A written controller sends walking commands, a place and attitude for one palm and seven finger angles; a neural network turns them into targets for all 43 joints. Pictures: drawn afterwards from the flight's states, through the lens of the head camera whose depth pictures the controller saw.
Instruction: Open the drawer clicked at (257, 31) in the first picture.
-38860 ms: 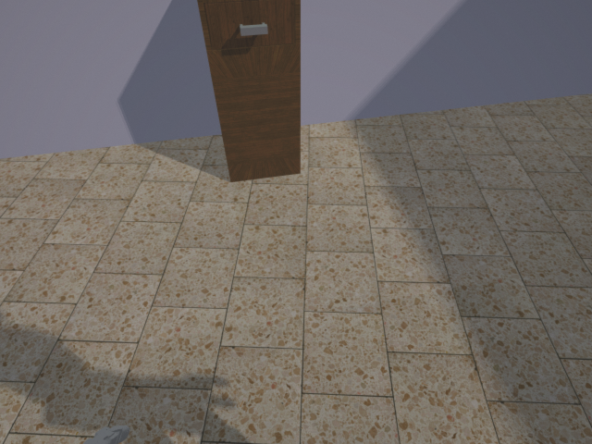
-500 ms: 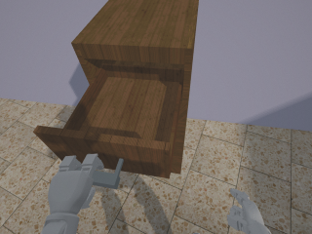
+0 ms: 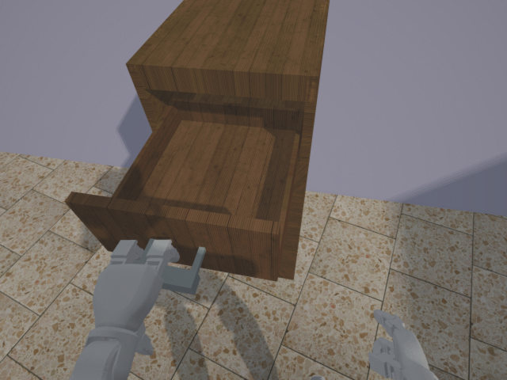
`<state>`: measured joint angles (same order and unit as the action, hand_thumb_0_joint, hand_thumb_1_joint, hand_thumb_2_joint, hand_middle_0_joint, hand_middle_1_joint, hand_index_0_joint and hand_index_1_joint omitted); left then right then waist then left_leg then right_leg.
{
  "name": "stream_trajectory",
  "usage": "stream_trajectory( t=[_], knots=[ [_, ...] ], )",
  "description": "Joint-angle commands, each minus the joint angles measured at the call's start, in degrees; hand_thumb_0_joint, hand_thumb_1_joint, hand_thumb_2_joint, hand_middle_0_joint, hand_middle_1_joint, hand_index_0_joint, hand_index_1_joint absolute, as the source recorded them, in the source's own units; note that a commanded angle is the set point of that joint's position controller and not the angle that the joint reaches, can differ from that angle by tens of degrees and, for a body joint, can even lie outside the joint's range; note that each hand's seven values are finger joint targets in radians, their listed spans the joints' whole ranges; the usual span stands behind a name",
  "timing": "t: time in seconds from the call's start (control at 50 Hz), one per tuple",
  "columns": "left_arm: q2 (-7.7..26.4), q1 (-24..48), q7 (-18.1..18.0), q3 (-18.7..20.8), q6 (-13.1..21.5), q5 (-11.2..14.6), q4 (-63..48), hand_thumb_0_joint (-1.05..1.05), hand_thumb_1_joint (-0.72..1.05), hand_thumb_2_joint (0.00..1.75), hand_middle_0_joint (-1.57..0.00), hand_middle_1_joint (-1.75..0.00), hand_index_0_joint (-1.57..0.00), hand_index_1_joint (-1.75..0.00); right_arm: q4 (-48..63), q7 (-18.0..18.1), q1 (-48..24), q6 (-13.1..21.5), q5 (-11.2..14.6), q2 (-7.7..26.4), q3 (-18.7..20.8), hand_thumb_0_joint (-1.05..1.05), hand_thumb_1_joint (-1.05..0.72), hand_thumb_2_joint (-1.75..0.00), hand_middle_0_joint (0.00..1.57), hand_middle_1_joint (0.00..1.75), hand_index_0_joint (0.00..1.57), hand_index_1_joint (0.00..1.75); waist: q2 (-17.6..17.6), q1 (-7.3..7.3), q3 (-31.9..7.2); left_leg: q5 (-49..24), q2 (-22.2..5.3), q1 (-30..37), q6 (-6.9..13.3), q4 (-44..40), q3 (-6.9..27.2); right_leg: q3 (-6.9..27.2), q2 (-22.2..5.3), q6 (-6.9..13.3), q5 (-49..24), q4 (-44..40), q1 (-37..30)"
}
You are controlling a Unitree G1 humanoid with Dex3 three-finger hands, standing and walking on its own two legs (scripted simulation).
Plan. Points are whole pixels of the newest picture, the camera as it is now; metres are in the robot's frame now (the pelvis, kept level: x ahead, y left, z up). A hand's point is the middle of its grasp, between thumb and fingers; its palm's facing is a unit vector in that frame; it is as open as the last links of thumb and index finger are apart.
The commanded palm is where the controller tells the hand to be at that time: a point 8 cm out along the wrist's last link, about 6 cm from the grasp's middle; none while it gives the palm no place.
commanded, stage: lift the hand off the handle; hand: left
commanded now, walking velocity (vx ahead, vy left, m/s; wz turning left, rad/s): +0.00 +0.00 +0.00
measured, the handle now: (170, 263) +0.28 +0.17 +0.03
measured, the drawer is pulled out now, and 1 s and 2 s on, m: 0.30 0.30 0.30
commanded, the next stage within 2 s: draw the hand back to the body in 1.38 s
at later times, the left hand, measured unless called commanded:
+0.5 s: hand (140, 276) +0.24 +0.19 +0.07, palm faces +0.09 -0.11 -0.99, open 13.5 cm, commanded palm +0.21 +0.20 +0.13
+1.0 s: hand (111, 239) +0.25 +0.21 +0.14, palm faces +0.12 -0.11 -0.99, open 13.7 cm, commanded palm +0.21 +0.21 +0.20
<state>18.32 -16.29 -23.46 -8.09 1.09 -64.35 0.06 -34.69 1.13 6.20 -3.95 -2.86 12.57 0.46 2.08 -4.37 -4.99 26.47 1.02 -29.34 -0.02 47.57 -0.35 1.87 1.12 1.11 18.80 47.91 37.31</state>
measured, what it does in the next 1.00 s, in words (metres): stands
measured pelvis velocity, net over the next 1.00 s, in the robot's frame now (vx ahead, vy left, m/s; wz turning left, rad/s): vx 0.02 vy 0.01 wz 0.01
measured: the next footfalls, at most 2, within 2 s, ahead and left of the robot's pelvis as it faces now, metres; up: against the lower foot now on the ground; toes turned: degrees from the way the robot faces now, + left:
none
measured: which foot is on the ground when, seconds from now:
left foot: down 0.00-1.00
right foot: down 0.00-1.00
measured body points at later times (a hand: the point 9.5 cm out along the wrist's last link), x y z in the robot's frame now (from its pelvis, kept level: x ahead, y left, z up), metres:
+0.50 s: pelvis +0.01 +0.00 +0.02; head +0.02 -0.04 +0.46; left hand +0.23 +0.20 +0.12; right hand +0.23 -0.21 -0.08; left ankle -0.03 +0.12 -0.70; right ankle +0.05 -0.11 -0.70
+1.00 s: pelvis +0.02 +0.01 +0.03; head +0.02 -0.04 +0.48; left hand +0.24 +0.22 +0.19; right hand +0.24 -0.19 -0.06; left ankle -0.03 +0.12 -0.70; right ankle +0.05 -0.11 -0.70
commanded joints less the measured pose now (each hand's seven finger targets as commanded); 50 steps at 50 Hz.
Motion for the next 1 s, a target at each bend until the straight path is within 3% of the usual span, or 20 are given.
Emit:
stream_trajectory(
  t=[0.0, 0.06, 0.12, 0.18, 0.26, 0.3, 0.34, 0.44, 0.46, 0.5, 0.54, 0.62, 0.66, 0.78, 0.82, 0.88, 0.92, 0.94, 0.96, 0.98],
  knots=[
    [6.1, 9.4, -3.2, 3.3, -0.3, 0.6, -12.6, 0.00, -0.50, 0.30, -0.30, -1.20, -0.30, -1.20, 9.3, 0.5, -7.5, 2.7, 0.5, 5.4, 2.4, 0.00, -0.90, -0.90, 0.20, 0.30, 0.20, 0.30, -0.9, 0.95, -12.0, -11.4, 1.2, 2.3, 0.0, -7.4, 0.2, 0.0, 0.8, 1.9, -6.3, -7.8, -10.6],
    [7.6, 9.5, -2.9, 5.0, -1.5, 1.4, -10.2, 0.00, -0.50, 0.30, -0.30, -1.20, -0.30, -1.20, 8.9, 0.9, -7.8, 2.6, 0.8, 5.6, 2.3, 0.00, -0.90, -0.90, 0.20, 0.30, 0.20, 0.30, -3.6, 0.86, -11.5, -10.9, 1.2, 1.5, 0.3, -7.7, 0.2, 0.2, 0.8, 1.5, -6.4, -8.5, -11.7],
    [9.2, 11.6, -2.6, 5.6, -2.3, 1.7, -13.8, 0.00, -0.50, 0.30, -0.30, -1.20, -0.30, -1.20, 9.2, 1.2, -8.5, 2.3, 0.9, 5.6, 2.1, 0.00, -0.90, -0.90, 0.20, 0.30, 0.20, 0.30, -2.5, 0.42, -13.2, -12.0, 1.2, 3.2, 0.3, -8.8, 0.1, 0.3, 0.6, 1.6, -7.1, -9.3, -13.9],
    [7.9, 10.2, -1.8, 4.3, -2.5, 2.7, -17.4, 0.00, -0.50, 0.30, -0.30, -1.20, -0.30, -1.20, 9.6, 1.2, -8.5, 2.4, 1.0, 5.2, 2.1, 0.00, -0.90, -0.90, 0.20, 0.30, 0.20, 0.30, -1.2, 0.16, -13.7, -14.3, 1.1, 5.3, 0.3, -9.6, 0.1, -0.2, 0.5, 1.6, -8.9, -9.5, -15.4],
    [8.4, 12.0, 0.0, 4.3, -3.2, 3.8, -18.3, 0.00, -0.50, 0.30, -0.30, -1.20, -0.30, -1.20, 9.4, 1.3, -9.4, 2.1, 1.2, 5.3, 1.6, 0.00, -0.90, -0.90, 0.20, 0.30, 0.20, 0.30, -3.0, 0.66, -10.2, -12.8, 0.9, 5.2, 0.6, -11.4, 0.1, -0.3, 0.3, 1.2, -7.2, -11.5, -16.1],
    [7.9, 10.3, 1.0, 3.7, -3.5, 3.7, -18.2, 0.00, -0.50, 0.30, -0.30, -1.20, -0.30, -1.20, 9.6, 1.2, -9.7, 2.0, 1.2, 5.1, 1.5, 0.00, -0.90, -0.90, 0.20, 0.30, 0.20, 0.30, -3.3, 0.13, -9.5, -12.9, 0.9, 5.7, 0.7, -12.1, 0.0, -0.2, 0.2, 1.1, -6.9, -12.2, -16.9],
    [9.9, 10.0, 1.9, 5.1, -3.5, 3.9, -19.8, 0.00, -0.50, 0.30, -0.30, -1.20, -0.30, -1.20, 9.7, 1.2, -10.0, 1.9, 1.3, 5.2, 1.3, 0.00, -0.90, -0.90, 0.20, 0.30, 0.20, 0.30, -2.7, -0.44, -10.0, -13.8, 0.9, 6.7, 0.6, -13.0, -0.2, 0.5, 0.1, 1.2, -7.8, -12.9, -18.7],
    [9.8, 8.6, 4.3, 4.7, -3.9, 4.9, -22.1, 0.00, -0.50, 0.30, -0.30, -1.20, -0.30, -1.20, 10.0, 0.7, -10.7, 1.5, 1.6, 4.9, 0.8, 0.00, -0.90, -0.90, 0.20, 0.30, 0.20, 0.30, -2.4, -0.71, -8.2, -13.9, 0.7, 8.1, 0.7, -15.0, -0.5, 0.5, -0.1, 0.9, -7.3, -14.9, -20.6],
    [11.4, 10.4, 4.8, 5.9, -4.0, 5.0, -21.9, 0.00, -0.50, 0.30, -0.30, -1.20, -0.30, -1.20, 9.5, 0.8, -10.8, 1.2, 1.7, 5.0, 0.8, 0.00, -0.90, -0.90, 0.20, 0.30, 0.20, 0.30, -2.8, -0.46, -7.5, -13.6, 0.8, 8.3, 0.7, -15.3, -0.4, 0.7, 0.1, 0.9, -7.4, -15.4, -20.8],
    [11.0, 9.5, 5.6, 5.4, -4.2, 4.9, -22.4, 0.00, -0.50, 0.30, -0.30, -1.20, -0.30, -1.20, 9.8, 0.6, -11.2, 1.1, 1.7, 4.8, 0.5, 0.00, -0.90, -0.90, 0.20, 0.30, 0.20, 0.30, -1.9, -0.92, -6.7, -13.7, 0.8, 8.7, 0.7, -16.2, -0.5, 0.6, 0.0, 0.9, -7.2, -16.0, -21.4],
    [11.8, 11.2, 6.8, 5.8, -4.6, 5.3, -22.7, 0.00, -0.50, 0.30, -0.30, -1.20, -0.30, -1.20, 9.8, 0.7, -11.4, 1.0, 1.8, 4.9, 0.2, 0.00, -0.90, -0.90, 0.20, 0.30, 0.20, 0.30, -3.4, -0.71, -6.2, -13.7, 0.7, 9.3, 1.0, -16.7, -0.6, 1.1, -0.3, 0.5, -7.2, -17.1, -22.3],
    [15.3, 11.3, 8.3, 9.0, -4.1, 6.4, -25.8, 0.00, -0.50, 0.30, -0.30, -1.20, -0.30, -1.20, 10.0, 1.1, -11.9, 0.9, 1.8, 5.1, 0.1, 0.00, -0.90, -0.90, 0.20, 0.30, 0.20, 0.30, -0.6, -1.67, -8.5, -16.2, 0.7, 11.9, 0.9, -18.1, -0.5, 1.8, -0.3, 0.7, -10.5, -18.1, -25.9],
    [16.0, 11.5, 9.0, 9.9, -3.7, 7.6, -26.8, 0.00, -0.50, 0.30, -0.30, -1.20, -0.30, -1.20, 9.5, 1.2, -11.6, 0.7, 1.9, 5.0, 0.0, 0.00, -0.90, -0.90, 0.20, 0.30, 0.20, 0.30, -1.5, -1.45, -8.7, -17.3, 0.8, 12.3, 0.9, -18.5, -0.5, 1.6, -0.5, 0.5, -12.2, -18.5, -27.3],
    [16.8, 12.0, 11.8, 10.7, -4.0, 9.3, -25.6, 0.00, -0.50, 0.30, -0.30, -1.20, -0.30, -1.20, 9.0, 1.2, -12.3, 0.1, 2.1, 5.3, -0.4, 0.00, -0.90, -0.90, 0.20, 0.30, 0.20, 0.30, -1.8, -1.17, -4.4, -17.9, 0.5, 12.9, 0.9, -20.5, -0.5, 0.9, -0.7, 0.1, -12.7, -20.6, -27.5],
    [18.1, 12.9, 12.9, 11.8, -4.3, 10.0, -27.4, 0.00, -0.50, 0.30, -0.30, -1.20, -0.30, -1.20, 9.7, 1.3, -13.2, 0.1, 2.5, 5.6, -0.4, 0.00, -0.90, -0.90, 0.20, 0.30, 0.20, 0.30, -1.3, -1.38, -6.0, -18.6, 0.2, 14.4, 1.0, -20.8, -0.5, 1.7, -0.8, 0.1, -13.1, -21.2, -28.8],
    [15.2, 13.2, 14.8, 8.1, -4.9, 10.5, -29.8, 0.00, -0.50, 0.30, -0.30, -1.20, -0.30, -1.20, 9.5, 0.8, -12.5, -0.3, 2.5, 5.7, -0.3, 0.00, -0.90, -0.90, 0.20, 0.30, 0.20, 0.30, 0.4, -1.15, -7.0, -20.9, 0.2, 15.9, 0.8, -21.8, -0.5, -0.2, -1.0, 0.1, -15.0, -21.3, -29.9],
    [17.1, 12.8, 16.1, 9.7, -5.7, 11.3, -31.1, 0.00, -0.50, 0.30, -0.30, -1.20, -0.30, -1.20, 10.1, 0.7, -13.4, -0.3, 2.9, 6.2, -0.4, 0.00, -0.90, -0.90, 0.20, 0.30, 0.20, 0.30, -0.2, -1.08, -8.0, -22.3, -0.3, 16.7, 0.7, -22.1, -0.2, 0.3, -0.8, 0.1, -16.8, -21.5, -31.3],
    [15.9, 11.9, 16.7, 8.5, -5.9, 10.6, -31.4, 0.00, -0.50, 0.30, -0.30, -1.20, -0.30, -1.20, 10.5, 0.4, -12.5, -0.4, 2.6, 5.9, -1.1, 0.00, -0.90, -0.90, 0.20, 0.30, 0.20, 0.30, -1.0, -1.65, -8.1, -23.3, -0.4, 16.2, 0.8, -22.3, -0.3, -0.8, -1.2, 0.0, -16.6, -20.9, -31.4],
    [15.9, 12.5, 17.3, 8.2, -6.3, 11.5, -31.0, 0.00, -0.50, 0.30, -0.30, -1.20, -0.30, -1.20, 9.9, 0.3, -13.0, -0.8, 3.0, 5.9, -0.7, 0.00, -0.90, -0.90, 0.20, 0.30, 0.20, 0.30, -1.6, -1.03, -6.1, -23.2, -0.4, 16.3, 0.7, -23.1, -0.3, -0.7, -0.9, 0.0, -17.0, -21.7, -31.4],
    [16.4, 12.8, 17.8, 8.5, -6.3, 11.1, -31.2, 0.00, -0.50, 0.30, -0.30, -1.20, -0.30, -1.20, 9.8, 0.2, -12.7, -0.9, 2.8, 6.3, -0.7, 0.00, -0.90, -0.90, 0.20, 0.30, 0.20, 0.30, -2.3, -1.40, -5.9, -23.4, -0.5, 15.8, 0.6, -23.5, -0.2, -1.2, -0.9, 0.0, -17.1, -21.6, -31.7]
  ],
)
